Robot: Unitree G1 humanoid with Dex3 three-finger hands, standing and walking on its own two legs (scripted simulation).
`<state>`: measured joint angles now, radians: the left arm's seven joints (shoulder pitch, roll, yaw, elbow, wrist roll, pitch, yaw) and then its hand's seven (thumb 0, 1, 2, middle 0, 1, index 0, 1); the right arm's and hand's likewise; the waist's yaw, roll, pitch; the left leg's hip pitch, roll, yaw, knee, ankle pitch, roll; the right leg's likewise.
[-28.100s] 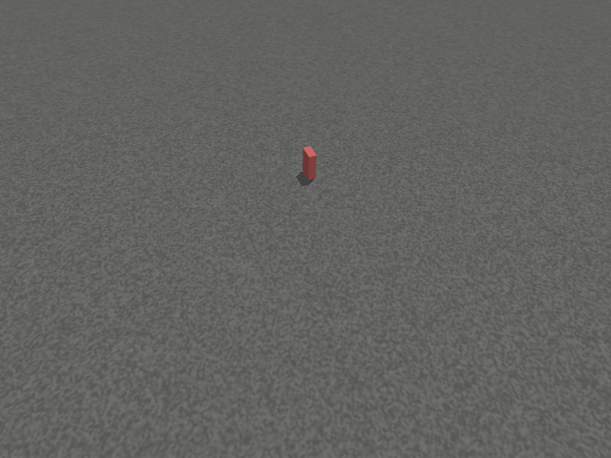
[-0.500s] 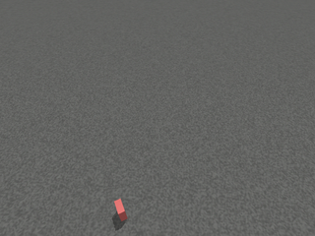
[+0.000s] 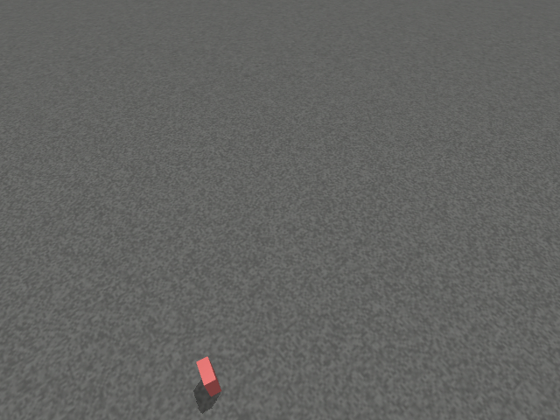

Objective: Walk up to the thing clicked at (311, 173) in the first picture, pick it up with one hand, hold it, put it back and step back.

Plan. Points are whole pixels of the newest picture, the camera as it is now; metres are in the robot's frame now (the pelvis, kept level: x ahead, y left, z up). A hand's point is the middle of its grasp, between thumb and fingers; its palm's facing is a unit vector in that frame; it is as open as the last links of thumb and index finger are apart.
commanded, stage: stand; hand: left
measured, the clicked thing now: (209, 377) +0.36 +0.23 -0.71
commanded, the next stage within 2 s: step back in 0.90 s
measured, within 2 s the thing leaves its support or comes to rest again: neither
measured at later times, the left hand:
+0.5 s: hand out of the picture +0.08 +0.24 -0.15, palm faces +0.00 -0.94 -0.35, open 7.4 cm
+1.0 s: hand out of the picture +0.08 +0.25 -0.16, palm faces +0.01 -0.93 -0.36, open 7.4 cm
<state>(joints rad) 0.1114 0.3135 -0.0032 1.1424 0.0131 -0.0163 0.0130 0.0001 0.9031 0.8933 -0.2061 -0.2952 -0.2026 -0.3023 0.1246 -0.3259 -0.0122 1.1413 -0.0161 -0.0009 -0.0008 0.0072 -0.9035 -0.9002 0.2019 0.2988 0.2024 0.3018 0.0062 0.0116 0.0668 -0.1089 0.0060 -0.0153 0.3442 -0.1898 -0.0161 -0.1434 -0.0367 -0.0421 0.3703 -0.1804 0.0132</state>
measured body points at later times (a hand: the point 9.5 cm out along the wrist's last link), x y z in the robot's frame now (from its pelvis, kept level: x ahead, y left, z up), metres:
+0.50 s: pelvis +0.01 -0.01 +0.00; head +0.01 -0.01 +0.45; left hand +0.08 +0.29 -0.13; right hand +0.08 -0.30 -0.14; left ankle +0.00 +0.13 -0.75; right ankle +0.01 -0.12 -0.75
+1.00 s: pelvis -0.01 -0.01 +0.00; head +0.03 -0.02 +0.44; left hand +0.08 +0.30 -0.13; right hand +0.07 -0.31 -0.14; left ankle +0.00 +0.13 -0.74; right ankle +0.01 -0.12 -0.75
